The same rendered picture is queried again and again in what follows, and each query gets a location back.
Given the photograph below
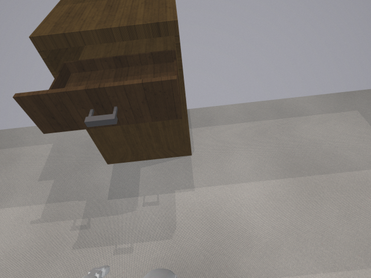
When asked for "drawer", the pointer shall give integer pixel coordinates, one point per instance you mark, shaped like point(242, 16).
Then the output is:
point(144, 87)

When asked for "cabinet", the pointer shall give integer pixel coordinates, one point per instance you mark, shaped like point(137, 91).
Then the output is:
point(85, 29)

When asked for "left robot hand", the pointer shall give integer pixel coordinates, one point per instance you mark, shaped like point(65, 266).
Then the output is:
point(99, 272)

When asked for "handle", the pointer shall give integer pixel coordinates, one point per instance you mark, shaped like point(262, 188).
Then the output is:
point(101, 120)

